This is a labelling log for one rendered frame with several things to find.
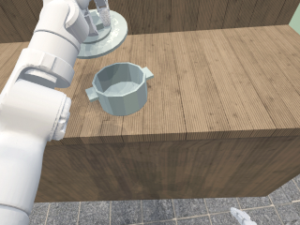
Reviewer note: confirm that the lid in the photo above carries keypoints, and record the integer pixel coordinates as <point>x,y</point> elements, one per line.
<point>109,38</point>

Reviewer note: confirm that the robot left hand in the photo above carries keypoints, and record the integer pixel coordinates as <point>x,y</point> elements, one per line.
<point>104,15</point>

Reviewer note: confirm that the left robot forearm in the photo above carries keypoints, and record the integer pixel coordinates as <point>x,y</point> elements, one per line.
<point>51,54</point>

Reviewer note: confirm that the knob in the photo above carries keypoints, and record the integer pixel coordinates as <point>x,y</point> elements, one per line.
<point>96,20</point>

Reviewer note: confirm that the robot left upper arm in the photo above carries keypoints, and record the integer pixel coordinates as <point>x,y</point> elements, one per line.
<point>32,115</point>

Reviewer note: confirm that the table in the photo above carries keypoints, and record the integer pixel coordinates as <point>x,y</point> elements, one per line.
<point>222,115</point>

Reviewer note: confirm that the pot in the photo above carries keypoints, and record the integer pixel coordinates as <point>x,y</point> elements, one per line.
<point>121,88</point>

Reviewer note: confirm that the robot right hand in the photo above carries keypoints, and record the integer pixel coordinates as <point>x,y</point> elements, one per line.
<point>242,217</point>

